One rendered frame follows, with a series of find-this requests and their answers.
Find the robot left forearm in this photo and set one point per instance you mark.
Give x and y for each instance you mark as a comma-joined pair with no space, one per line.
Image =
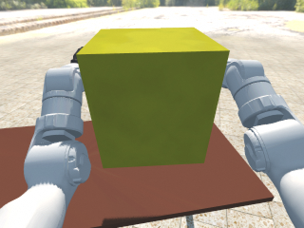
61,111

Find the left robot hand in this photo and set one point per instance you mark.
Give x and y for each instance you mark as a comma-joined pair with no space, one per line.
74,60

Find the robot right forearm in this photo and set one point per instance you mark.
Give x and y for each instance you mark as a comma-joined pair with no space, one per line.
256,100

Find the robot right upper arm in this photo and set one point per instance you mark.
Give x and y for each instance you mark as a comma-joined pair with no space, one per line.
277,150

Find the robot left upper arm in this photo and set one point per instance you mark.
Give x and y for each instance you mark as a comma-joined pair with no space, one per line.
53,171

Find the carton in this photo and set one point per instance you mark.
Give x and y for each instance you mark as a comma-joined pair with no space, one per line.
152,94

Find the table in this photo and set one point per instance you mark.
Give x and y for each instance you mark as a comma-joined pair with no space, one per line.
124,196

